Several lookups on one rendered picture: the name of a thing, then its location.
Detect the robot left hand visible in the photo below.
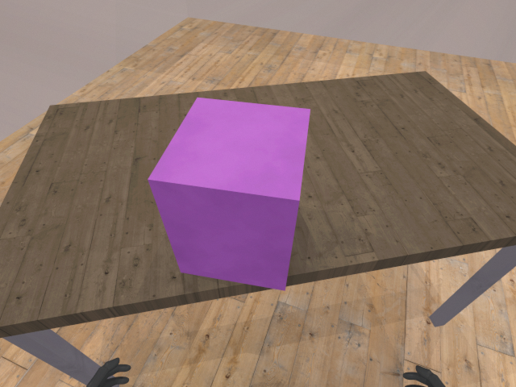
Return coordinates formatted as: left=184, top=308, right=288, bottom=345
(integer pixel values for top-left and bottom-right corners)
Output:
left=86, top=358, right=131, bottom=387

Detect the table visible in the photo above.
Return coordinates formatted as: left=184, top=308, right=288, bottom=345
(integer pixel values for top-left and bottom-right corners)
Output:
left=0, top=71, right=516, bottom=387

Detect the carton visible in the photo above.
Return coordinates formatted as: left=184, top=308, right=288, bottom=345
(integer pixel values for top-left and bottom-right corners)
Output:
left=148, top=98, right=310, bottom=291

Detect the robot right hand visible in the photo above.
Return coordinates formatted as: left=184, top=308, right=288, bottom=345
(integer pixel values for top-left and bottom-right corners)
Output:
left=403, top=365, right=446, bottom=387

